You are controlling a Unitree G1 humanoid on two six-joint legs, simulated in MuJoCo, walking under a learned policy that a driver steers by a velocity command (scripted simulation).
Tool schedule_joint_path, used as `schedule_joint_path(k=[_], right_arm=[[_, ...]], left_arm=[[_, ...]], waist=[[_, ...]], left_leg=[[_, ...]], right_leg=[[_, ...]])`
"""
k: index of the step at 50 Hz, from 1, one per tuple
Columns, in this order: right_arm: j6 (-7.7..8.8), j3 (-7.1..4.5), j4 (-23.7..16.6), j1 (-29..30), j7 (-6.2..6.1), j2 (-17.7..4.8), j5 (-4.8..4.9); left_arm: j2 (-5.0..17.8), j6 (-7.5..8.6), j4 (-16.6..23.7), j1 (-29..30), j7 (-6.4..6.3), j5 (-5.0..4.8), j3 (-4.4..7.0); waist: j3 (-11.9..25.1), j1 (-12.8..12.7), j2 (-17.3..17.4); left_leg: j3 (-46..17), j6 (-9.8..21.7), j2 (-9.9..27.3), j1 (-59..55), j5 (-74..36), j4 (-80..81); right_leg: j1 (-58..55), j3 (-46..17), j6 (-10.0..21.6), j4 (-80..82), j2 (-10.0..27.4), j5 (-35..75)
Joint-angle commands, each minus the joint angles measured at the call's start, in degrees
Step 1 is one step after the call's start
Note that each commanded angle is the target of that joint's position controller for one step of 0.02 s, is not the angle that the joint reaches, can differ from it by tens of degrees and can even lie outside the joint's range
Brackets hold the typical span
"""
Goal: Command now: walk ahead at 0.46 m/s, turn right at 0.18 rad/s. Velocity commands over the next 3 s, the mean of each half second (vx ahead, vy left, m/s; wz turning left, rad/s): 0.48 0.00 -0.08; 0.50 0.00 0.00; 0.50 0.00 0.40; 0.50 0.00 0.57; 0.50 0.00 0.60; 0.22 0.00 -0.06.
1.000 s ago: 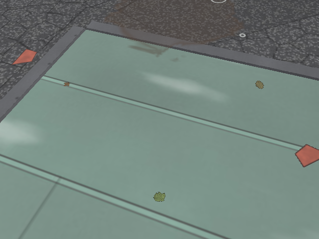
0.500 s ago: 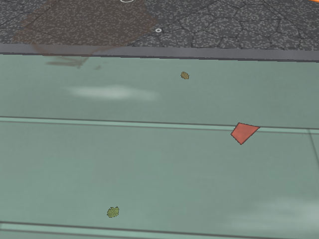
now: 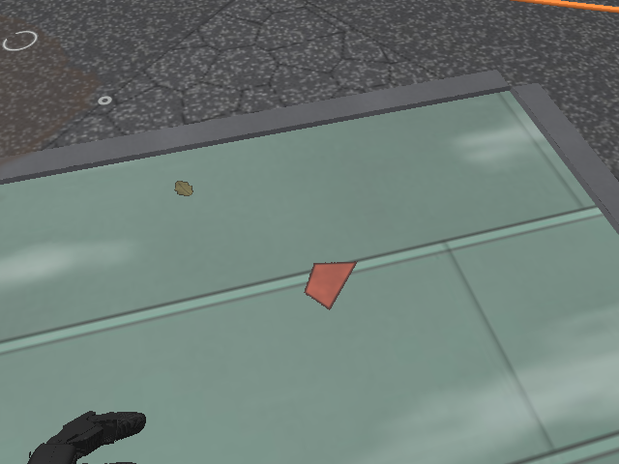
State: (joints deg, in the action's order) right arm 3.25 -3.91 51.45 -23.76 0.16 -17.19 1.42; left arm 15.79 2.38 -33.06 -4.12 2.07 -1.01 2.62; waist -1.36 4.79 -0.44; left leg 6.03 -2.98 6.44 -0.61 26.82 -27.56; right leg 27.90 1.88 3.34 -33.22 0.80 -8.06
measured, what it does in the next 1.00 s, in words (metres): walks ahead: left foot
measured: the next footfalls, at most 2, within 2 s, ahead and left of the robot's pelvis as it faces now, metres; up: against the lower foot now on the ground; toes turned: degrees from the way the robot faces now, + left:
left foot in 0.50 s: +0.47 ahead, +0.11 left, +0.00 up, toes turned +1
right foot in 1.04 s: +0.77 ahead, -0.13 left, +0.00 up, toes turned -1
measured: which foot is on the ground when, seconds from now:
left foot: up 0.00-0.48, down 0.50-1.00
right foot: down 0.00-0.50, up 0.52-1.00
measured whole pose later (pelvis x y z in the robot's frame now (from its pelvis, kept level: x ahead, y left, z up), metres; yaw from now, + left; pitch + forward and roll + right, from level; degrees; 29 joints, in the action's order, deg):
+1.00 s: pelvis +0.57 +0.00 +0.01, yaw +0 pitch +2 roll +2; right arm 3.3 -3.0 50.4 -20.7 0.3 -17.0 1.2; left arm 14.6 4.5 -39.0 -3.1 2.1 -0.8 1.7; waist -1.2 5.2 -2.1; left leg 1.9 1.1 -2.4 -2.6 20.0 -15.0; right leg 31.9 -0.6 1.1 -29.6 3.5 -0.4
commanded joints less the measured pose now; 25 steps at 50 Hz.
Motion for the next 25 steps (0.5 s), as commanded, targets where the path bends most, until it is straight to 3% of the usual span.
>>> schedule_joint_path(k=[1, 2, 3, 4, 5, 6, 8, 11, 15, 17, 20, 22, 23, 24, 25], right_arm=[[2.91, 1.28, -7.1, 0.4, 0.23, -1.8, -1.23], [3.42, -0.49, -7.3, 5.2, 0.53, -7.9, 0.77], [3.71, -0.54, -8.6, 8.6, 0.71, -8.3, 1.29], [3.68, -0.37, -8.3, 9.7, 0.39, -7.3, 0.36], [3.28, -0.56, -8.1, 9.3, 0.36, -6.9, -0.45], [2.64, -0.48, -7.5, 7.8, 0.53, -6.2, -0.5], [1.5, -0.12, -7.0, 6.7, 0.61, -4.3, -0.59], [0.9, 0.15, -8.8, 11.8, 0.39, -3.6, -1.35], [1.9, 1.16, -11.0, 20.3, 1.48, -1.9, -1.01], [2.22, 1.42, -12.2, 24.0, 2.09, -1.8, -0.69], [2.53, 1.25, -13.9, 26.9, 3.03, -2.9, -0.61], [2.67, 0.92, -14.1, 25.9, 3.42, -3.9, -0.74], [2.68, 0.47, -13.7, 23.7, 3.34, -4.9, -0.81], [2.63, -0.43, -12.5, 18.5, 3.0, -6.5, -0.92], [2.49, -1.76, -10.0, 9.6, 2.39, -9.2, -1.02]], left_arm=[[17.7, 0.07, -1.7, -24.8, -1.24, 0.65, 5.46], [12.4, 0.76, -1.8, -21.9, -0.79, 0.67, 4.01], [10.5, 1.09, -1.9, -18.4, -0.65, 0.46, 3.27], [8.9, 1.22, -1.9, -14.9, -0.55, 0.51, 2.74], [7.5, 1.45, -1.6, -12.4, -0.36, 0.91, 2.29], [6.6, 1.76, -1.5, -10.9, -0.39, 1.24, 2.08], [6.7, 2.75, -2.3, -10.2, -0.54, 1.0, 2.22], [7.5, 3.34, -4.2, -11.9, -1.05, 0.94, 2.51], [8.9, 2.87, -6.2, -14.7, -1.88, 0.58, 2.86], [9.8, 2.66, -7.7, -17.3, -2.05, 0.15, 3.18], [10.3, 1.87, -9.7, -19.3, -2.28, -0.28, 3.52], [10.8, 1.19, -10.5, -19.3, -2.58, -0.37, 3.78], [11.4, 0.87, -10.6, -18.8, -2.74, -0.23, 3.91], [11.7, 0.45, -10.6, -18.0, -2.9, -0.06, 3.9], [10.4, 0.09, -10.4, -18.0, -3.16, 0.33, 3.23]], waist=[[24.5, -11.1, -16.0], [17.5, -12.1, -9.5], [10.1, -10.7, -8.6], [6.6, -8.8, -4.6], [3.9, -6.8, -5.1], [3.4, -5.1, -5.9], [2.6, -3.5, -4.8], [-0.4, -4.0, -2.8], [-2.7, -6.9, -2.6], [-3.7, -8.4, -2.4], [-4.3, -8.5, -2.4], [-3.0, -7.3, -3.2], [-1.2, -5.9, -4.3], [2.6, -2.9, -5.0], [8.9, 1.3, -4.4]], left_leg=[[-7.4, 3.0, -6.8, 39.1, 6.9, -43.0], [-11.0, 3.7, -3.5, 45.1, 4.1, -48.3], [-9.5, 4.8, -1.0, 46.9, -1.2, -47.2], [-8.9, 4.9, 1.1, 44.7, -6.1, -44.1], [-9.1, 4.7, 2.4, 41.9, -9.6, -40.9], [-9.4, 4.4, 3.1, 38.7, -12.1, -39.8], [-8.8, 3.4, 3.0, 37.7, -14.7, -37.4], [-8.8, 1.7, 2.8, 41.8, -21.7, -28.9], [-6.6, 1.8, 0.0, 38.6, -33.7, -12.4], [-6.2, 2.3, -1.1, 37.5, -35.7, -7.9], [-7.0, 4.3, -2.0, 39.3, -32.0, -3.4], [-6.4, 5.8, -3.0, 37.2, -27.3, -1.9], [-5.1, 6.7, -4.5, 33.3, -24.5, -1.8], [-2.9, 8.1, -6.8, 25.6, -23.3, -1.2], [-2.8, 10.0, -6.8, 11.8, -24.9, -2.0]], right_leg=[[-51.0, -45.3, 15.9, 14.3, 22.4, -11.8], [-46.1, -40.6, 13.6, 16.2, 20.6, -14.5], [-38.5, -31.6, 11.8, 16.6, 18.3, -11.2], [-31.2, -25.5, 10.6, 17.6, 15.5, -7.1], [-25.5, -21.1, 10.0, 19.5, 13.4, -2.6], [-22.0, -18.6, 9.9, 21.6, 12.1, -0.6], [-19.3, -15.2, 10.8, 24.2, 11.7, 4.7], [-19.2, -10.9, 10.8, 26.0, 11.0, 9.8], [-19.0, -5.9, 8.6, 27.0, 9.1, 9.0], [-21.0, -5.9, 8.5, 26.8, 10.2, 7.2], [-28.3, -6.6, 7.7, 23.8, 13.0, 10.1], [-32.2, -6.8, 6.6, 20.5, 14.1, 16.6], [-33.3, -6.4, 5.9, 17.2, 13.8, 25.3], [-33.5, -5.1, 4.9, 10.3, 12.3, 35.8], [-29.0, -2.8, 3.0, -1.3, 9.3, 38.0]])
Over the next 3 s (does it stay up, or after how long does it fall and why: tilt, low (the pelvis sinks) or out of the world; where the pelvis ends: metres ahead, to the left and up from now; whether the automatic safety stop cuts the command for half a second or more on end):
stays up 1.43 0.41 0.02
